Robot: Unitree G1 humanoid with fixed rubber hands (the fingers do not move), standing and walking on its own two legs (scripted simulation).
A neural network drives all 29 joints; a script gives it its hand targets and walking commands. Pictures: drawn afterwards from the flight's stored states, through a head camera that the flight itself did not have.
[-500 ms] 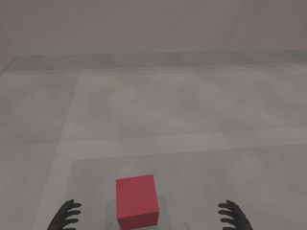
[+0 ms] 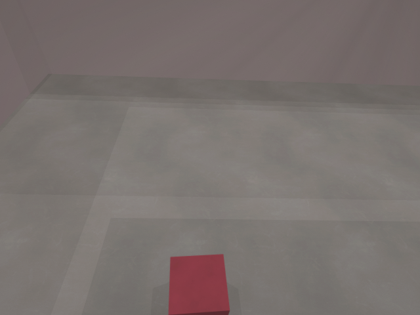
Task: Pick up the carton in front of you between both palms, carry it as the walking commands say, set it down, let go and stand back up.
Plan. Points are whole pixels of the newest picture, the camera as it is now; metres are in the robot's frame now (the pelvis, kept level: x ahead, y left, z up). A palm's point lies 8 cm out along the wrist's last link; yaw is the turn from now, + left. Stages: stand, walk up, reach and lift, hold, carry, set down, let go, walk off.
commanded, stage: stand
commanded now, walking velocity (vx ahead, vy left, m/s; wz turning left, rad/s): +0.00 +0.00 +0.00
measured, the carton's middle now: (197, 293) +0.39 +0.03 -0.63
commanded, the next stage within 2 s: none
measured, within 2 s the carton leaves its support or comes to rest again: neither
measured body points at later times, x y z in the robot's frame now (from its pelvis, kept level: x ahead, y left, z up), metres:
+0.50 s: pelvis -0.01 +0.00 +0.00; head -0.01 +0.01 +0.45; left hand +0.00 +0.27 -0.13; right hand +0.06 -0.26 -0.12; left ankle -0.03 +0.11 -0.72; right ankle -0.10 -0.13 -0.72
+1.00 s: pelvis -0.03 -0.01 +0.01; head -0.03 +0.00 +0.46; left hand -0.08 +0.23 -0.14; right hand +0.00 -0.25 -0.14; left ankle -0.03 +0.11 -0.72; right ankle -0.10 -0.13 -0.72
